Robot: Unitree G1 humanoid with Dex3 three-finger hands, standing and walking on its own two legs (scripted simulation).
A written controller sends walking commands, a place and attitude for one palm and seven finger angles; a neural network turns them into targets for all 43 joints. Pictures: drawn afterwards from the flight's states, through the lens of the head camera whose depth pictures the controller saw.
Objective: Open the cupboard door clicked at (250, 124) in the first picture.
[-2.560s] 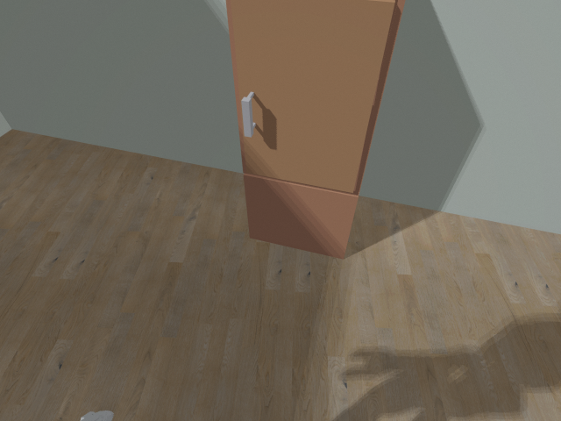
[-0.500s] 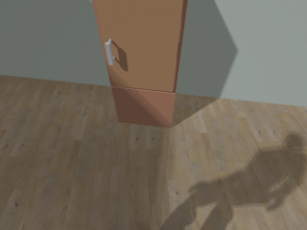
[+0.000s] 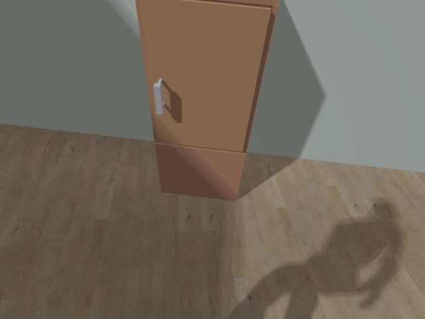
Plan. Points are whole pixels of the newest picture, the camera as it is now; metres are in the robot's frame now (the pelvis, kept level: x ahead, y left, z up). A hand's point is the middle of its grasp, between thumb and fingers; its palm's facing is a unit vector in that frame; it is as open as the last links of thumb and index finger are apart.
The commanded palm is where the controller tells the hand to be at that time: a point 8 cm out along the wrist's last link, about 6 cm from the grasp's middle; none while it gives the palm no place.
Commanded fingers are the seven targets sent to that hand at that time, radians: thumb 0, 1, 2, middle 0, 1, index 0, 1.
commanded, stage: take the last steps up to it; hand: left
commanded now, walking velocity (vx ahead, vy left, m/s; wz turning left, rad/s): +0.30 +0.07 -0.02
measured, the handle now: (160, 96) +0.88 +0.25 -0.07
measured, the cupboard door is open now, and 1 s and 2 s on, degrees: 0 0 0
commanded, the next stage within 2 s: come to a stop and stand still in 0.62 s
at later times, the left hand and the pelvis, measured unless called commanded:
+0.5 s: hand (153, 255) +0.31 +0.16 -0.17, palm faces +0.00 -0.99 -0.13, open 7.4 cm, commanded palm none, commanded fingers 0.00 0.90 0.90 -0.20 -0.30 -0.20 -0.30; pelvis +0.20 +0.01 -0.02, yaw +0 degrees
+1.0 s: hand (120, 247) +0.32 +0.25 -0.18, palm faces +0.01 -0.98 -0.18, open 7.4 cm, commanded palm none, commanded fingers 0.00 0.90 0.90 -0.20 -0.30 -0.20 -0.30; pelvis +0.33 +0.07 +0.00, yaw -3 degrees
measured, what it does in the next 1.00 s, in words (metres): walks ahead: right foot, then left foot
